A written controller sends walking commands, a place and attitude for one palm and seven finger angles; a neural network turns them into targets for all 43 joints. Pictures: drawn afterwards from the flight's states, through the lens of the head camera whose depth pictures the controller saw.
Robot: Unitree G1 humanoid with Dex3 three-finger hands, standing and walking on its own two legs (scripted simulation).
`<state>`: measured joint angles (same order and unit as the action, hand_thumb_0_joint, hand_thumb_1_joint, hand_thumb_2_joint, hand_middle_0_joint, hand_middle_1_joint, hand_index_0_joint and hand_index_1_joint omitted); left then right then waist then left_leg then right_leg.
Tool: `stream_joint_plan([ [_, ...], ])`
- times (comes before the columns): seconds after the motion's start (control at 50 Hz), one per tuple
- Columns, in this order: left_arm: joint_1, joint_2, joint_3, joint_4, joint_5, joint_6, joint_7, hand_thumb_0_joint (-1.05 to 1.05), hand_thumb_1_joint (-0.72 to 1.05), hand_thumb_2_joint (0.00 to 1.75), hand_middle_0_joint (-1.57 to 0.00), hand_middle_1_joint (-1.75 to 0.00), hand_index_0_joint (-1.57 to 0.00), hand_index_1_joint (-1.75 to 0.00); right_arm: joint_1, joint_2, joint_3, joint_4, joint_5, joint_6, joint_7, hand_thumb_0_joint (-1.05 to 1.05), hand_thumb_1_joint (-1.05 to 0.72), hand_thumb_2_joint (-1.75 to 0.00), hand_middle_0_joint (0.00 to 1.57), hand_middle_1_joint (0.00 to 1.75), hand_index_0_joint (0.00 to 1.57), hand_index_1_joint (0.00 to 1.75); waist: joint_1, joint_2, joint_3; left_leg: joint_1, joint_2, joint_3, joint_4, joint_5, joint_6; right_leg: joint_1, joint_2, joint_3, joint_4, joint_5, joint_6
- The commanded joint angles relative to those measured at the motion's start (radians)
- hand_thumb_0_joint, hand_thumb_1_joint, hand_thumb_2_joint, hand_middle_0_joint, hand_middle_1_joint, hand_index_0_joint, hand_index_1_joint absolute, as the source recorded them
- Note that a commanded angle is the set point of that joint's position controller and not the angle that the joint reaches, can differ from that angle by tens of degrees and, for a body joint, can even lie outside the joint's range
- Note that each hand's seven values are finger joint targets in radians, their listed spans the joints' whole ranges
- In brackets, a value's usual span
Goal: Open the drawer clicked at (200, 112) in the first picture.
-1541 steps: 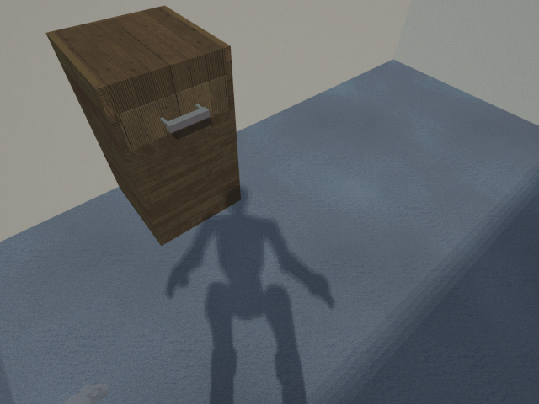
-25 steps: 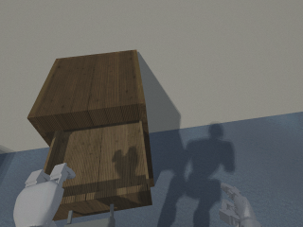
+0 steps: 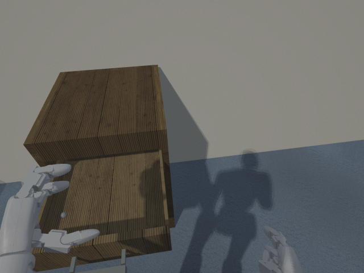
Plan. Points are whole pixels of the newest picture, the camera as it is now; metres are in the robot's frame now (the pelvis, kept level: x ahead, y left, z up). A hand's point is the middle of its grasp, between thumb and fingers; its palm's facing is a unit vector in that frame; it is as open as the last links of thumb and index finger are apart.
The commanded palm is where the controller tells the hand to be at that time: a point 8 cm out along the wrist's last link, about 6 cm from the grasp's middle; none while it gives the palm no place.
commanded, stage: draw the hand back to the body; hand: left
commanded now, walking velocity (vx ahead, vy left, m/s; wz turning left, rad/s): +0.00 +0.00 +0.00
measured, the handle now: (98, 266) +0.17 +0.25 -0.17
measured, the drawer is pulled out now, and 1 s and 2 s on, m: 0.29 0.29 0.29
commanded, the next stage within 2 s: step back with the hand held close in 0.66 s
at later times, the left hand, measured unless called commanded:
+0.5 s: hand (60, 203) +0.18 +0.22 +0.16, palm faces +0.37 -0.84 -0.40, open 8.3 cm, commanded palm +0.13 +0.26 +0.18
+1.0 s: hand (54, 211) +0.17 +0.23 +0.15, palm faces +0.31 -0.83 -0.47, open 7.5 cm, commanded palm +0.11 +0.27 +0.18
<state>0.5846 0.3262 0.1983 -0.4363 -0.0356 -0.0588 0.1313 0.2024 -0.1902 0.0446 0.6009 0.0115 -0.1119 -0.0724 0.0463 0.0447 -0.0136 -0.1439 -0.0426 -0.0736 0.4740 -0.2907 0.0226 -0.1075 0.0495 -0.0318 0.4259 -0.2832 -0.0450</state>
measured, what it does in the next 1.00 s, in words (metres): stands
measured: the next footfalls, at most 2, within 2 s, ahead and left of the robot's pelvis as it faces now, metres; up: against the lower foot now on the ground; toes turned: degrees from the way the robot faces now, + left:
none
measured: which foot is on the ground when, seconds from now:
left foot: down 0.00-1.00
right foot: down 0.00-1.00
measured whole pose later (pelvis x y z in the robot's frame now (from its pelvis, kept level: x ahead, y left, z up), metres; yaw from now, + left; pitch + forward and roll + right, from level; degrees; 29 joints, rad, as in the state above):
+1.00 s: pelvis -0.02 -0.01 +0.00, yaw +0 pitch +3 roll -1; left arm 0.62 0.34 0.33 -0.52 -0.06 -0.16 0.09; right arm 0.12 -0.23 -0.01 0.58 0.01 0.01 -0.04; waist 0.01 0.06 0.02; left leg -0.25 -0.02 -0.09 0.43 -0.23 0.01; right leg -0.19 0.07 -0.04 0.33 -0.19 -0.05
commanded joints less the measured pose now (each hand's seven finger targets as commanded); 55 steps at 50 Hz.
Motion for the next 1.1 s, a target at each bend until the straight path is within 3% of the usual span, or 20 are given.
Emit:
stream_joint_plan([
  [0.0, 0.005, 0.114, 0.114, -0.201, -0.019, -0.075, -0.001, 0.0, 0.13, 0.57, -0.25, -0.8, -0.25, -0.8, -0.165, -0.099, -0.053, -0.163, 0.005, -0.058, -0.002, 0.0, -0.9, -0.9, 0.2, 0.3, 0.2, 0.3, 0.003, 0.004, -0.052, 0.033, 0.049, 0.018, -0.08, 0.307, -0.002, -0.001, -0.058, -0.004, -0.095, 0.263, 0.018],
  [0.06, -0.003, 0.128, 0.129, -0.209, -0.019, -0.081, -0.002, 0.0, 0.23, 0.62, -0.25, -0.73, -0.25, -0.73, -0.171, -0.102, -0.06, -0.157, 0.002, -0.053, -0.003, 0.0, -0.9, -0.9, 0.2, 0.3, 0.2, 0.3, 0.002, -0.045, -0.087, 0.041, 0.048, 0.023, -0.087, 0.32, 0.001, 0.029, -0.06, -0.003, -0.102, 0.285, 0.024],
  [0.2, -0.04, 0.166, 0.177, -0.259, -0.02, -0.096, 0.004, 0.0, 0.48, 0.72, -0.23, -0.57, -0.23, -0.57, -0.174, -0.106, -0.064, -0.141, 0.003, -0.055, -0.009, 0.0, -0.9, -0.9, 0.2, 0.3, 0.2, 0.3, -0.001, 0.057, -0.093, 0.08, 0.042, 0.041, -0.088, 0.347, 0.002, 0.025, -0.063, 0.007, -0.127, 0.33, 0.027],
  [0.3, -0.075, 0.155, 0.183, -0.23, -0.031, -0.101, -0.002, 0.0, 0.65, 0.8, -0.22, -0.46, -0.22, -0.46, -0.185, -0.108, -0.065, -0.139, 0.006, -0.048, -0.01, 0.0, -0.9, -0.9, 0.2, 0.3, 0.2, 0.3, -0.004, -0.014, -0.022, 0.071, 0.043, 0.038, -0.105, 0.294, 0.006, -0.009, -0.056, 0.009, -0.155, 0.275, 0.033],
  [0.32, -0.1, 0.19, 0.21, -0.244, -0.029, -0.104, -0.002, 0.0, 0.69, 0.81, -0.22, -0.43, -0.22, -0.43, -0.185, -0.117, -0.065, -0.139, 0.002, -0.048, -0.008, 0.0, -0.9, -0.9, 0.2, 0.3, 0.2, 0.3, 0.006, -0.028, -0.052, 0.084, 0.04, 0.037, -0.105, 0.298, 0.008, -0.008, -0.055, 0.01, -0.163, 0.279, 0.034],
  [0.36, -0.086, 0.146, 0.177, -0.205, -0.032, -0.101, -0.01, 0.0, 0.76, 0.84, -0.21, -0.39, -0.21, -0.39, -0.186, -0.107, -0.064, -0.138, 0.005, -0.043, -0.006, 0.0, -0.9, -0.9, 0.2, 0.3, 0.2, 0.3, -0.001, 0.008, -0.011, 0.067, 0.038, 0.039, -0.115, 0.27, 0.002, -0.013, -0.057, 0.012, -0.168, 0.241, 0.032],
  [0.42, -0.072, 0.171, 0.206, -0.196, -0.035, -0.106, -0.015, 0.0, 0.87, 0.88, -0.2, -0.32, -0.2, -0.32, -0.188, -0.116, -0.071, -0.137, 0.001, -0.036, -0.003, 0.0, -0.9, -0.9, 0.2, 0.3, 0.2, 0.3, 0.007, -0.041, -0.053, 0.087, 0.037, 0.046, -0.108, 0.282, 0.011, -0.002, -0.056, 0.021, -0.177, 0.275, 0.038],
  [0.44, -0.053, 0.134, 0.178, -0.178, -0.038, -0.102, -0.019, 0.0, 0.9, 0.9, -0.2, -0.3, -0.2, -0.3, -0.19, -0.108, -0.07, -0.14, 0.003, -0.031, -0.003, 0.0, -0.9, -0.9, 0.2, 0.3, 0.2, 0.3, 0.001, -0.039, -0.035, 0.075, 0.04, 0.049, -0.103, 0.289, 0.012, 0.005, -0.058, 0.02, -0.165, 0.287, 0.039],
  [0.52, -0.1, 0.194, 0.211, -0.249, -0.034, -0.109, -0.016, 0.0, 0.9, 0.9, -0.2, -0.3, -0.2, -0.3, -0.188, -0.118, -0.066, -0.152, 0.0, -0.031, -0.001, 0.0, -0.9, -0.9, 0.2, 0.3, 0.2, 0.3, 0.01, 0.008, -0.101, 0.094, 0.034, 0.048, -0.105, 0.308, 0.007, 0.029, -0.06, 0.027, -0.169, 0.311, 0.039],
  [0.56, -0.098, 0.173, 0.188, -0.263, -0.033, -0.105, -0.014, 0.0, 0.9, 0.9, -0.2, -0.3, -0.2, -0.3, -0.187, -0.111, -0.062, -0.157, 0.002, -0.031, -0.003, 0.0, -0.9, -0.9, 0.2, 0.3, 0.2, 0.3, 0.003, 0.032, -0.1, 0.09, 0.035, 0.046, -0.105, 0.317, 0.004, 0.04, -0.063, 0.024, -0.155, 0.315, 0.037],
  [0.62, -0.099, 0.202, 0.218, -0.265, -0.032, -0.101, -0.008, 0.0, 0.9, 0.9, -0.2, -0.3, -0.2, -0.3, -0.188, -0.115, -0.062, -0.151, -0.002, -0.035, -0.005, 0.0, -0.9, -0.9, 0.2, 0.3, 0.2, 0.3, 0.01, 0.005, -0.108, 0.102, 0.035, 0.047, -0.1, 0.336, 0.007, 0.032, -0.061, 0.025, -0.165, 0.351, 0.041],
  [0.72, -0.105, 0.188, 0.209, -0.242, -0.032, -0.097, -0.011, 0.0, 0.9, 0.9, -0.2, -0.3, -0.2, -0.3, -0.19, -0.116, -0.065, -0.146, 0.002, -0.03, -0.003, 0.0, -0.9, -0.9, 0.2, 0.3, 0.2, 0.3, 0.005, -0.007, -0.067, 0.094, 0.04, 0.043, -0.109, 0.318, 0.006, 0.008, -0.06, 0.02, -0.168, 0.318, 0.04],
  [0.74, -0.071, 0.149, 0.188, -0.194, -0.032, -0.094, -0.013, 0.0, 0.9, 0.9, -0.2, -0.3, -0.2, -0.3, -0.191, -0.11, -0.066, -0.134, 0.001, -0.026, -0.003, 0.0, -0.9, -0.9, 0.2, 0.3, 0.2, 0.3, 0.001, 0.005, -0.037, 0.087, 0.037, 0.045, -0.108, 0.319, 0.007, 0.002, -0.055, 0.012, -0.166, 0.31, 0.037],
  [0.76, -0.264, 0.301, 0.331, -0.329, -0.035, -0.153, 0.0, 0.0, 0.9, 0.9, -0.2, -0.3, -0.2, -0.3, -0.157, -0.123, -0.046, -0.21, 0.019, 0.0, 0.007, 0.0, -0.9, -0.9, 0.2, 0.3, 0.2, 0.3, -0.022, 0.081, 0.097, -0.017, 0.039, 0.003, -0.09, 0.259, 0.018, -0.087, -0.099, 0.054, -0.205, 0.319, 0.037],
  [0.8, -0.101, 0.206, 0.279, -0.22, -0.02, -0.162, -0.011, 0.0, 0.9, 0.9, -0.2, -0.3, -0.2, -0.3, -0.182, -0.125, -0.073, -0.161, -0.002, 0.012, 0.009, 0.0, -0.9, -0.9, 0.2, 0.3, 0.2, 0.3, -0.015, -0.054, 0.046, -0.014, 0.042, -0.014, -0.052, 0.236, 0.021, -0.11, -0.106, 0.074, -0.211, 0.311, 0.041],
  [0.84, 0.006, 0.154, 0.241, -0.198, -0.018, -0.152, -0.019, 0.0, 0.9, 0.9, -0.2, -0.3, -0.2, -0.3, -0.182, -0.135, -0.086, -0.168, 0.0, 0.041, 0.02, 0.0, -0.9, -0.9, 0.2, 0.3, 0.2, 0.3, -0.019, -0.085, -0.032, -0.004, 0.042, -0.005, -0.027, 0.265, 0.023, -0.085, -0.118, 0.062, -0.183, 0.359, 0.047],
  [0.86, 0.026, 0.132, 0.22, -0.225, -0.019, -0.159, -0.026, 0.0, 0.9, 0.9, -0.2, -0.3, -0.2, -0.3, -0.184, -0.135, -0.088, -0.182, 0.002, 0.05, 0.024, 0.0, -0.9, -0.9, 0.2, 0.3, 0.2, 0.3, -0.025, -0.049, -0.061, -0.008, 0.04, -0.002, -0.033, 0.299, 0.021, -0.061, -0.12, 0.046, -0.164, 0.387, 0.048],
  [0.94, 0.092, 0.164, 0.248, -0.281, -0.02, -0.157, -0.015, 0.0, 0.9, 0.9, -0.2, -0.3, -0.2, -0.3, -0.18, -0.146, -0.109, -0.18, 0.008, 0.078, 0.021, 0.0, -0.9, -0.9, 0.2, 0.3, 0.2, 0.3, -0.035, -0.022, -0.181, 0.001, 0.056, 0.009, -0.016, 0.348, 0.02, -0.041, -0.123, 0.045, -0.127, 0.418, 0.054],
  [1.04, 0.087, 0.222, 0.29, -0.377, -0.022, -0.162, 0.003, 0.0, 0.9, 0.9, -0.2, -0.3, -0.2, -0.3, -0.176, -0.142, -0.116, -0.197, 0.013, 0.091, 0.003, 0.0, -0.9, -0.9, 0.2, 0.3, 0.2, 0.3, -0.042, -0.05, -0.219, -0.032, 0.072, -0.015, -0.018, 0.432, 0.014, -0.023, -0.109, 0.024, -0.083, 0.441, 0.052],
  [1.08, 0.081, 0.23, 0.292, -0.396, -0.023, -0.157, 0.009, 0.0, 0.9, 0.9, -0.2, -0.3, -0.2, -0.3, -0.177, -0.14, -0.116, -0.201, 0.016, 0.09, -0.008, 0.0, -0.9, -0.9, 0.2, 0.3, 0.2, 0.3, -0.043, 0.007, -0.208, -0.041, 0.09, -0.028, -0.03, 0.464, 0.014, -0.037, -0.105, 0.022, -0.061, 0.409, 0.05],
])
